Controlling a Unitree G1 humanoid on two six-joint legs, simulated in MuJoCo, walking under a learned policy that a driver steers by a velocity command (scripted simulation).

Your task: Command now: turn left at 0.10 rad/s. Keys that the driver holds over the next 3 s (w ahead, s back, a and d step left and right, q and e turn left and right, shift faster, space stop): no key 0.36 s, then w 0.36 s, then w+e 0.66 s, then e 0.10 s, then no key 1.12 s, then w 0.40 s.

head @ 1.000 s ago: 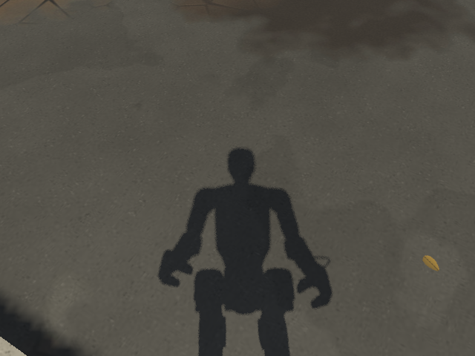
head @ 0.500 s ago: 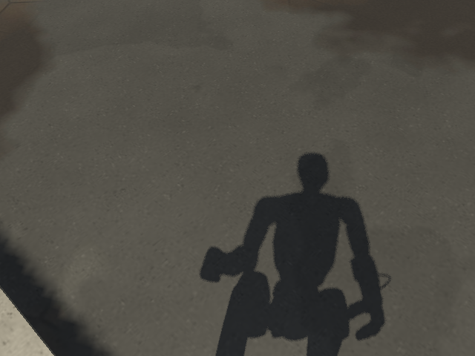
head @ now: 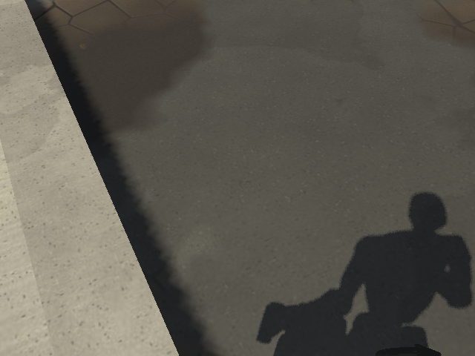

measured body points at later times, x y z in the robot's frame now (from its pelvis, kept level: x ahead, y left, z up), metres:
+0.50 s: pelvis +0.00 -0.02 -0.03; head -0.02 -0.03 +0.42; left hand +0.09 +0.22 -0.15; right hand +0.08 -0.27 -0.15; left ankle +0.00 +0.09 -0.59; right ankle -0.01 -0.13 -0.76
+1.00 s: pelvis +0.12 +0.07 +0.05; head +0.12 +0.08 +0.50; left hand +0.33 +0.30 -0.04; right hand +0.12 -0.15 -0.08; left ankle +0.09 +0.14 -0.62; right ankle +0.19 -0.10 -0.56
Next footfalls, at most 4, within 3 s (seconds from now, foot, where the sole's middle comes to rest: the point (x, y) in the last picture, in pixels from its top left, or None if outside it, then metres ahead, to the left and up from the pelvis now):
0.42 right None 0.03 -0.13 -0.79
0.78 left None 0.13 0.14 -0.66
1.40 right None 0.52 -0.11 -0.80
1.76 left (250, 282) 0.75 0.05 -0.80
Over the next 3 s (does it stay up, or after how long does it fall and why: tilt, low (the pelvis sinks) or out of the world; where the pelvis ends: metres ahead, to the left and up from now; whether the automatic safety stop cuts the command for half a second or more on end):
stays up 0.70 -0.02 -0.02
